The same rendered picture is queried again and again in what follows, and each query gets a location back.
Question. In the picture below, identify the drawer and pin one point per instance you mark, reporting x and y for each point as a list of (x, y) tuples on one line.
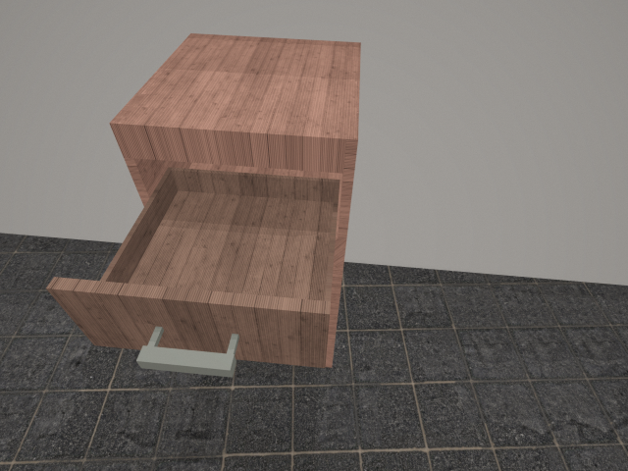
[(217, 253)]

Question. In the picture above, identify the cabinet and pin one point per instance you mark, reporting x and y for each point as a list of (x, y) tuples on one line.
[(259, 105)]

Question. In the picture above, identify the handle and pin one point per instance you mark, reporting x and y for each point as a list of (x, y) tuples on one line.
[(187, 361)]

